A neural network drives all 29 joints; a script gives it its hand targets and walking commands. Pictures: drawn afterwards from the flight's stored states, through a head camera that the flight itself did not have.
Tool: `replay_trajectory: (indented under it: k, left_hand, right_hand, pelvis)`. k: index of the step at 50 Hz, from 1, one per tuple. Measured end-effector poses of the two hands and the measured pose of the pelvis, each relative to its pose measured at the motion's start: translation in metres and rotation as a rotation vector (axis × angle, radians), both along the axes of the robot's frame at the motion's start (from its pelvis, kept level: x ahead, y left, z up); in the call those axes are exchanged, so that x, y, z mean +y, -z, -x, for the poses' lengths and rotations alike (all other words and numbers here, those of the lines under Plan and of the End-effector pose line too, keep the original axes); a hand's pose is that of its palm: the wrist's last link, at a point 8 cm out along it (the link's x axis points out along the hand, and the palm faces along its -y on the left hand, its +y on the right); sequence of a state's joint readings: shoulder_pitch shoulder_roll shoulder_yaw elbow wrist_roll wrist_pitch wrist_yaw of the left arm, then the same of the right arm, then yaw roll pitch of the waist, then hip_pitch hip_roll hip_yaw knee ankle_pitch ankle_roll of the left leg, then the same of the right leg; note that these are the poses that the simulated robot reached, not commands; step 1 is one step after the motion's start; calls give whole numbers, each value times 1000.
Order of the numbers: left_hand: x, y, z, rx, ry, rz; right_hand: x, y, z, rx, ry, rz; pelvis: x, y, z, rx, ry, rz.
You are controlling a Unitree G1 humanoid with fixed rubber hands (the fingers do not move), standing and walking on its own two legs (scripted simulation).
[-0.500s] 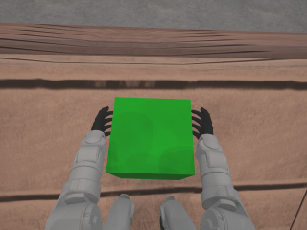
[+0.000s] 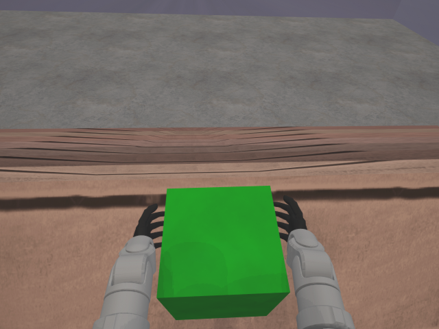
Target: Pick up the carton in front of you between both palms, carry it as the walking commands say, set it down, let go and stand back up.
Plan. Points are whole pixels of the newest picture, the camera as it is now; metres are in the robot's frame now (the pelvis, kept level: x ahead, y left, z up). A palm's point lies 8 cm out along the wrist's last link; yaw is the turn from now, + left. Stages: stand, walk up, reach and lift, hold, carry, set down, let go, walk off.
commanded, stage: reach and lift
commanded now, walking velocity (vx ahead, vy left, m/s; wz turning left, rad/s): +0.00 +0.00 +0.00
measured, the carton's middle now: (220, 256) +0.29 +0.00 -0.07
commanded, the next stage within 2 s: hold in 1.04 s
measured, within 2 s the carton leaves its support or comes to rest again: neither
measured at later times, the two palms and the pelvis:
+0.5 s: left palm (140, 239) +0.28 +0.15 +0.03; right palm (298, 231) +0.29 -0.15 +0.04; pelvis -0.02 +0.00 +0.00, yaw +0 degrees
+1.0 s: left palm (139, 233) +0.28 +0.15 +0.04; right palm (299, 227) +0.29 -0.15 +0.05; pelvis +0.00 +0.00 +0.01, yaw +0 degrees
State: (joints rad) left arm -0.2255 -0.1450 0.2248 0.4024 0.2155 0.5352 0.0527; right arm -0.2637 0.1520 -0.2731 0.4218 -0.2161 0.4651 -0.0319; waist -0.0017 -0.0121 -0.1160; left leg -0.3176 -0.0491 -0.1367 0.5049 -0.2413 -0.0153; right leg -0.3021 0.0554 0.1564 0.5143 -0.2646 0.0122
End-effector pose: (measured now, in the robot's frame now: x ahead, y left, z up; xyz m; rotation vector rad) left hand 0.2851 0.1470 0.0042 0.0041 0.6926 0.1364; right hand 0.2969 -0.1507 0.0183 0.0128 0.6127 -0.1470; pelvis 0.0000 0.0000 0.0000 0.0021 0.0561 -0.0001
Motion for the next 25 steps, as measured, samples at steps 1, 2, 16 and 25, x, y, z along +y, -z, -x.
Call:
replay_trajectory:
  k: [1, 2, 16, 25]
  left_hand:
    - [0, -5, 1, -1, 4, -7]
    - [0, -9, 2, 0, 8, -13]
    - [1, -18, 11, 32, 7, -22]
    - [2, -24, 6, 20, 8, -20]
  right_hand:
    - [0, -4, 1, 0, -3, 3]
    - [0, -8, 2, 1, -7, 7]
    - [1, -16, 11, 38, -12, 21]
    - [2, -22, 8, 28, -8, 21]
  pelvis:
    - [0, -1, 0, -17, 0, -1]
    - [0, -2, 0, -32, 0, -1]
    - [-1, -3, 18, -111, -4, 0]
    - [1, -4, 17, -115, -3, 1]
